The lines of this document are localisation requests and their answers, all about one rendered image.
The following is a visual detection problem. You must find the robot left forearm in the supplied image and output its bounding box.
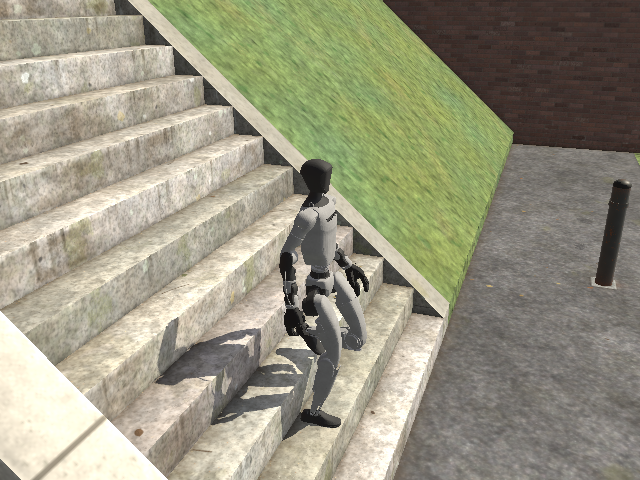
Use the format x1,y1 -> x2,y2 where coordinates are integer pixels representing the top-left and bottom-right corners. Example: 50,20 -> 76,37
333,243 -> 352,270

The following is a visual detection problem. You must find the robot right hand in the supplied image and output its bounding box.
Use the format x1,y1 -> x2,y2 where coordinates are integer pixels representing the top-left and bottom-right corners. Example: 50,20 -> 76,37
284,308 -> 310,336

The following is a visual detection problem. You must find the robot right foot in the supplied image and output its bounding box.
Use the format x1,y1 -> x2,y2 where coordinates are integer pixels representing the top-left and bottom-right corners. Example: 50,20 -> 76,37
300,409 -> 341,428

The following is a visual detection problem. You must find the right robot upper arm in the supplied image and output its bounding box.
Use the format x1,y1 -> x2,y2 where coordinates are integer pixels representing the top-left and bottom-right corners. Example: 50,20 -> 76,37
280,208 -> 318,265

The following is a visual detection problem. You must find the robot left hand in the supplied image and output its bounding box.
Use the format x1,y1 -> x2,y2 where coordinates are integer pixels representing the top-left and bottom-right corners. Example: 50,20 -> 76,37
345,263 -> 369,297

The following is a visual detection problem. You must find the left robot upper arm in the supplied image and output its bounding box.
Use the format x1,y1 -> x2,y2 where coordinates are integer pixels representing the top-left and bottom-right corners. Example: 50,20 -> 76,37
322,193 -> 336,205

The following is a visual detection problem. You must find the left robot shin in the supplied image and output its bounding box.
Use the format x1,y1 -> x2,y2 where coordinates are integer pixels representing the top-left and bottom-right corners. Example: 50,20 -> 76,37
305,326 -> 362,351

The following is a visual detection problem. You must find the robot right forearm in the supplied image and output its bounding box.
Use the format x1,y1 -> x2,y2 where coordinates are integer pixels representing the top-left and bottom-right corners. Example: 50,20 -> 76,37
279,252 -> 299,309

